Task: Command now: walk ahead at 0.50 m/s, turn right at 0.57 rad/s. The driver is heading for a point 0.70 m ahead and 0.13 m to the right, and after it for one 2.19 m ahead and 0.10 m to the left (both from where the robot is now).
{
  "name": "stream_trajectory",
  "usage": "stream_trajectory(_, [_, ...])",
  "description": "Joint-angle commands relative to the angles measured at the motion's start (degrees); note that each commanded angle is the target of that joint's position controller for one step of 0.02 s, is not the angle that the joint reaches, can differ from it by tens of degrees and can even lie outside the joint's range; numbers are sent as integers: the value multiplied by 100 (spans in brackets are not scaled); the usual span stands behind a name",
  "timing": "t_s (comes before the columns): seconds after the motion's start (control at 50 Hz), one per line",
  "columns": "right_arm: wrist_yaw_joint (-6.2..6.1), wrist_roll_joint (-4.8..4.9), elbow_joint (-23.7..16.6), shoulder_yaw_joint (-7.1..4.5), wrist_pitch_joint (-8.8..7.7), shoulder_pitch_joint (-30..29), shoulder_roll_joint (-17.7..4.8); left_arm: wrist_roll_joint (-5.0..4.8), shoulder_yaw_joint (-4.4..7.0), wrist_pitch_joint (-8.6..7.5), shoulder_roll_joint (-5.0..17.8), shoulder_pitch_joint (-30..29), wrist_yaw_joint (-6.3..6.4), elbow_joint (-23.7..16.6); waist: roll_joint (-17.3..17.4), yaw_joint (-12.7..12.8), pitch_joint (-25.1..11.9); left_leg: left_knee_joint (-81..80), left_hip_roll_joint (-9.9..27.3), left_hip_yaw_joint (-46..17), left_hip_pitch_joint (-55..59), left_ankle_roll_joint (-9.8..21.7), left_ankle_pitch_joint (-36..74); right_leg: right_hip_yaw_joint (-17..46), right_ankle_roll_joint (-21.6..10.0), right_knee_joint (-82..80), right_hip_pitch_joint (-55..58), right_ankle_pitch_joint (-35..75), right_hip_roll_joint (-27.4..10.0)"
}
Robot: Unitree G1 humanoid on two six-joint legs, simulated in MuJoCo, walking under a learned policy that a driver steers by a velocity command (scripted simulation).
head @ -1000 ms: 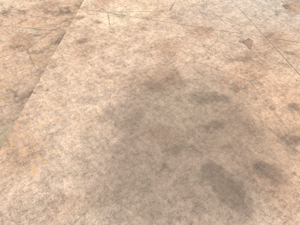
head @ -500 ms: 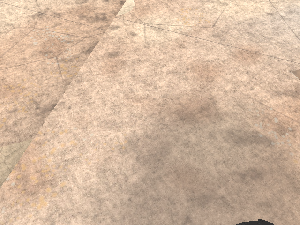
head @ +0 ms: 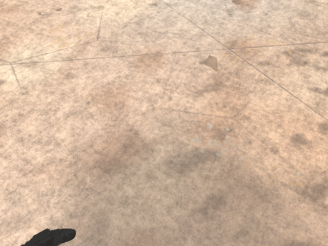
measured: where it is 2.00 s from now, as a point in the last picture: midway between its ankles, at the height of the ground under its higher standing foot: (194, 121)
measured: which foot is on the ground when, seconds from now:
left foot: down 0.00-0.08, up 0.10-0.54, down 0.56-1.00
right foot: up 0.00-0.04, down 0.06-0.58, up 0.60-1.00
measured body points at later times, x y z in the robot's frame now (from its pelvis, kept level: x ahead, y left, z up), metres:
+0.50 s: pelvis +0.29 -0.05 +0.01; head +0.31 -0.07 +0.46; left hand +0.40 +0.22 -0.10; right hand +0.46 -0.34 -0.07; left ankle +0.49 +0.04 -0.70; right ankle +0.17 -0.11 -0.73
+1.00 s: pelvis +0.55 -0.13 +0.01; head +0.58 -0.14 +0.46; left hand +0.86 -0.02 -0.06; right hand +0.42 -0.38 -0.12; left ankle +0.48 +0.02 -0.73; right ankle +0.65 -0.31 -0.71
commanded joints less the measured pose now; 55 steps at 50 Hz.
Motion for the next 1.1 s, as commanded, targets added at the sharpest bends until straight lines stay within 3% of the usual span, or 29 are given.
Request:
stream_trajectory(0.02, [-1,32,-343,-267,46,-178,-1095,11,79,-21,302,-242,-106,-506,494,315,257,217,1635,-417,-6,749,4452,-488,-288,-276,526,-823,352])
stream_trajectory(0.06, [-17,-20,-415,-231,94,-168,-1055,-14,400,7,871,1359,-42,-91,368,1141,-622,2534,1278,-66,-868,466,5441,-625,-649,-618,3096,-691,886])
stream_trajectory(0.08, [39,-228,-722,-57,-13,19,-614,-64,621,33,1696,2126,83,62,-848,1196,-1306,4969,671,-24,-3282,72,2428,1866,-1449,-782,5489,-706,-551])
stream_trajectory(0.1, [168,-178,-939,80,-311,-128,-380,-59,568,-9,1832,2303,94,-61,-1255,1082,-2344,6351,-255,-1349,-4715,-26,-1130,4806,-2239,-2090,6569,-1530,-1537])
stream_trajectory(0.12, [234,83,-1057,-68,-482,-821,-826,81,436,-44,1431,2357,96,-19,-617,1331,-1963,6532,47,-1877,-5478,140,-761,4342,-1878,-2331,6501,-1649,-1422])
stream_trajectory(0.14, [210,127,-1134,-42,-532,-1069,-767,77,372,-91,1204,1968,118,-6,-444,1147,-1222,6115,269,-1770,-5592,245,-256,3500,-1633,-2296,5643,-1154,-1226])
stream_trajectory(0.16, [138,-9,-1081,-49,-508,-1054,-731,37,307,-119,1017,1380,116,-127,93,784,-728,5505,509,-1760,-5062,236,178,2790,-1409,-2324,4490,-529,-951])
stream_trajectory(0.18, [86,-106,-1020,-115,-420,-944,-784,66,255,-143,843,954,109,-217,31,480,-495,5023,679,-1764,-4463,202,380,2295,-1279,-2415,3621,49,-736])
stream_trajectory(0.26, [69,-198,-1189,-124,-166,-1019,-526,43,280,-239,873,874,176,-207,-8,217,-323,4022,554,-1649,-3771,-36,1019,1674,-1288,-2721,2489,840,-346])
stream_trajectory(0.36, [139,-147,-1579,-5,-223,-2205,-249,-22,327,-188,924,1435,305,42,-199,643,-68,1784,124,-1649,-3453,-70,2667,1444,-945,-2632,2355,242,-7])
stream_trajectory(0.48, [301,-65,-1828,-39,-354,-2621,-508,-35,324,-150,819,1885,333,304,-338,801,16,945,-17,-1814,-3193,167,2335,2195,-845,-1992,3163,-171,-383])
stream_trajectory(0.52, [319,-74,-1762,-72,-430,-2283,-570,-1,316,-128,798,1893,344,343,-506,621,-51,736,-86,-1642,-2676,371,1932,2292,-758,-1635,3385,446,-398])
stream_trajectory(0.54, [294,-116,-1621,-143,-463,-1759,-691,9,273,-132,697,1818,325,311,-491,360,-335,553,-122,-1563,-1859,563,1949,2150,-634,-1116,3341,1128,-139])
stream_trajectory(0.56, [266,-205,-1497,-225,-484,-897,-937,57,182,-161,502,1681,285,212,-212,-55,-1028,793,544,-2155,-430,940,2042,1812,-452,153,2780,961,132])
stream_trajectory(0.58, [254,-265,-1309,-372,-427,-6,-1387,-51,92,-213,236,2497,266,249,1181,-2,-1978,730,1749,-4334,1888,1966,1240,1105,75,2169,787,-677,943])
stream_trajectory(0.6, [318,-68,-1133,-314,-373,208,-1060,-86,82,-247,456,2584,281,309,1734,-55,-1921,10,2217,-5809,2106,2152,-123,1131,155,3077,-252,-2998,967])
stream_trajectory(0.62, [306,11,-1215,-206,-343,-117,-693,-108,183,-257,885,1985,277,235,1080,-145,-1002,-170,2025,-5321,1416,1887,-810,1236,138,3460,-715,-2623,675])
stream_trajectory(0.66, [287,-94,-1301,-99,-249,-762,-464,45,174,-284,809,1153,272,14,450,67,-2,-472,1577,-4095,-84,1630,121,832,130,3036,-605,-1872,256])
stream_trajectory(0.7, [290,-145,-1271,-19,-266,-902,-310,70,164,-293,616,1212,250,17,605,335,80,-702,1218,-3438,-718,1474,1037,658,138,2457,-70,-1535,-35])
stream_trajectory(0.74, [293,-92,-1171,-36,-287,-793,-391,72,110,-282,409,1218,239,24,715,377,57,-848,1133,-3032,-866,1543,1709,467,211,2039,-18,-1399,-124])
stream_trajectory(0.8, [243,-49,-1054,-112,-260,-612,-685,111,23,-304,262,633,225,-148,587,256,108,-998,1067,-2511,-903,1546,2429,296,338,909,-49,-595,-183])
stream_trajectory(0.86, [220,41,-923,-121,-196,-293,-763,100,-32,-357,167,20,171,-271,577,51,176,-967,812,-2122,-1107,1377,2546,128,406,-262,522,340,22])
stream_trajectory(0.94, [185,90,-741,-123,-87,185,-818,25,-10,-432,290,-585,59,-443,618,-88,291,-672,1022,-2409,-787,1334,2328,174,422,-997,824,496,250])
stream_trajectory(0.98, [145,91,-717,-152,-32,211,-906,20,47,-486,459,-549,18,-456,690,58,247,-395,1176,-2655,-558,1224,2298,256,327,-1289,1123,179,286])
stream_trajectory(1.02, [121,79,-725,-157,4,130,-937,43,182,-522,727,184,57,-244,695,520,-130,375,992,-2557,-674,1031,3081,132,108,-1603,2349,-61,390])
stream_trajectory(1.04, [130,23,-799,-87,-8,63,-750,121,294,-539,1002,1017,113,-68,577,920,-745,1470,676,-2347,-1246,844,2979,388,-130,-1403,3721,38,12])
stream_trajectory(1.06, [130,-150,-980,64,-58,235,-279,193,410,-500,1500,1983,178,41,-432,1164,-1726,3416,99,-1898,-2705,549,1029,1694,-566,-1068,5667,324,-1318])
stream_trajectory(1.08, [135,53,-1035,148,-136,827,-61,162,404,-422,1526,2165,125,193,-1811,946,-2378,4783,-255,-1909,-4160,389,-1366,3811,-1208,-1856,6466,-1113,-2152])
stream_trajectory(1.1, [109,189,-967,-21,-130,426,-673,130,281,-399,994,1978,129,167,-954,1062,-1596,5366,65,-2138,-4661,375,-1041,3572,-1014,-2172,5847,-2003,-1875])
Keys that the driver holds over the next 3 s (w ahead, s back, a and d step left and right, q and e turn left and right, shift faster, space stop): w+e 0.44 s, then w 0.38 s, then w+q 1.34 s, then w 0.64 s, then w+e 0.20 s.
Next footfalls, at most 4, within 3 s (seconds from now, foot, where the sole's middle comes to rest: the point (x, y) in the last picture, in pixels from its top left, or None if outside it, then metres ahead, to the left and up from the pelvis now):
0.06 right None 0.21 -0.11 -0.76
0.56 left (165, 237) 0.52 0.01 -0.76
1.04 right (238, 193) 0.69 -0.32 -0.76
1.56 left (179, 140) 1.00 -0.10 -0.76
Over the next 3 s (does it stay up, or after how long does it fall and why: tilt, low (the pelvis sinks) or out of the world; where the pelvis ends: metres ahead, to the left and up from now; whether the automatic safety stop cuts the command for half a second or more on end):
stays up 1.56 0.03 0.01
